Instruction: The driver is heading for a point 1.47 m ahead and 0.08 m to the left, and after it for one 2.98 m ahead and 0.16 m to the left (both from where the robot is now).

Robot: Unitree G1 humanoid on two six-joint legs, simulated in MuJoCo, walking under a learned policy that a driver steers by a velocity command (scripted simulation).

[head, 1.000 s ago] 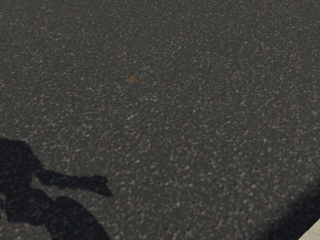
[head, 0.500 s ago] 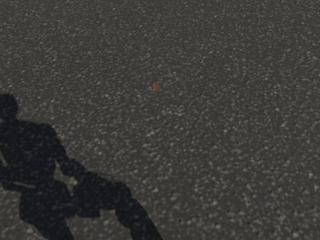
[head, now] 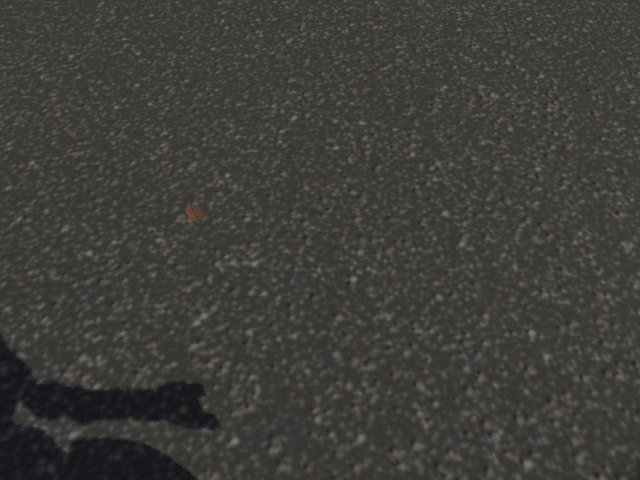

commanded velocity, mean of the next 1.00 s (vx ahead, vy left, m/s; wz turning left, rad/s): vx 0.00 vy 0.00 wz -0.11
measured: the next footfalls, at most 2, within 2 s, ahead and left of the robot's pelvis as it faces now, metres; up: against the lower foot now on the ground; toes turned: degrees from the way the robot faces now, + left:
left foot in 0.04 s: +0.07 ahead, +0.14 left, +0.00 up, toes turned -6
right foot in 0.36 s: +0.05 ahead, -0.12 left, +0.00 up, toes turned -1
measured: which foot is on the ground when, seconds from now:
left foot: up 0.00-0.02, down 0.04-1.00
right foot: down 0.00-0.04, up 0.06-0.34, down 0.36-1.00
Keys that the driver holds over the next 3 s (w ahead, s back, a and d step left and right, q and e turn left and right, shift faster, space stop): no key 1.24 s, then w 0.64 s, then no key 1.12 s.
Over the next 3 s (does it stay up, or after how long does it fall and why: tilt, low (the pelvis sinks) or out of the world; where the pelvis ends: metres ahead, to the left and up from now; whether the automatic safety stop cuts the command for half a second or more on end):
stays up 0.45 0.00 0.00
